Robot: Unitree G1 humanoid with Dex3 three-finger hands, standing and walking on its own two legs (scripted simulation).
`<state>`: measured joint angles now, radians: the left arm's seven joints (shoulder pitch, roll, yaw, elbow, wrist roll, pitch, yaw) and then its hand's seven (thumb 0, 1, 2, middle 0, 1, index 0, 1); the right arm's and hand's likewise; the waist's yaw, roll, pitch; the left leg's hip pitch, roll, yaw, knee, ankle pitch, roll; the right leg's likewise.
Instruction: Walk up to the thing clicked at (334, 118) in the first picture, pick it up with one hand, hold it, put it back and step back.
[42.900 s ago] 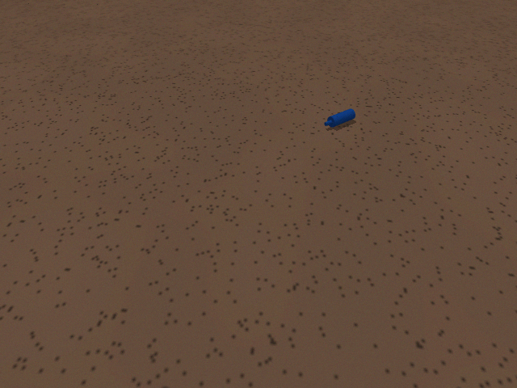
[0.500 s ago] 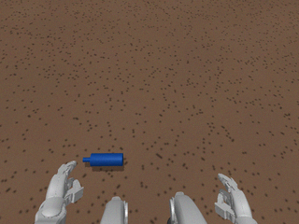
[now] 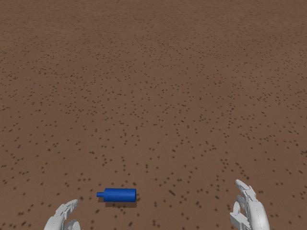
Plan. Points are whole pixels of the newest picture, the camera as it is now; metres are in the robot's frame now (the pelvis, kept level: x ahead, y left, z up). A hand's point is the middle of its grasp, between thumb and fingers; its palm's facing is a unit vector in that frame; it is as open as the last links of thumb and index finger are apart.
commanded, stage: home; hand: left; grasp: from above
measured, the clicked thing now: (116, 195) +0.47 +0.21 -0.68
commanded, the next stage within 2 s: stand in 1.80 s
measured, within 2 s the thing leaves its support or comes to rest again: neither
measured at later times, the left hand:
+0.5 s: hand out of the picture +0.16 +0.18 -0.05, palm faces +0.04 -0.98 -0.21, open 7.4 cm
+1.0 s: hand out of the picture +0.15 +0.18 -0.05, palm faces +0.04 -0.98 -0.21, open 7.4 cm
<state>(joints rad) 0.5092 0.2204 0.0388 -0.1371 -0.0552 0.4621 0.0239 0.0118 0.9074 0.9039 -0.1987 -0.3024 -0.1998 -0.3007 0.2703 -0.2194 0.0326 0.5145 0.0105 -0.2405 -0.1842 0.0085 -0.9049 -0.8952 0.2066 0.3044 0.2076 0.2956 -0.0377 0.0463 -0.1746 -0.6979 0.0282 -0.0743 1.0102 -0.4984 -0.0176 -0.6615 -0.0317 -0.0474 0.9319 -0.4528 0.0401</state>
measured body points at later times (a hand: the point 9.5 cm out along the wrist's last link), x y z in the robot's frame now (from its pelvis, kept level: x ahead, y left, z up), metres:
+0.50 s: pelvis +0.00 +0.00 +0.00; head +0.01 +0.01 +0.45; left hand +0.16 +0.23 -0.03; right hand +0.15 -0.25 -0.06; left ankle +0.00 +0.13 -0.68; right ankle +0.01 -0.15 -0.68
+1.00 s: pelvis -0.01 +0.00 +0.00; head +0.01 +0.00 +0.45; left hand +0.15 +0.23 -0.03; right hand +0.15 -0.25 -0.06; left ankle +0.00 +0.13 -0.68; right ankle +0.01 -0.15 -0.68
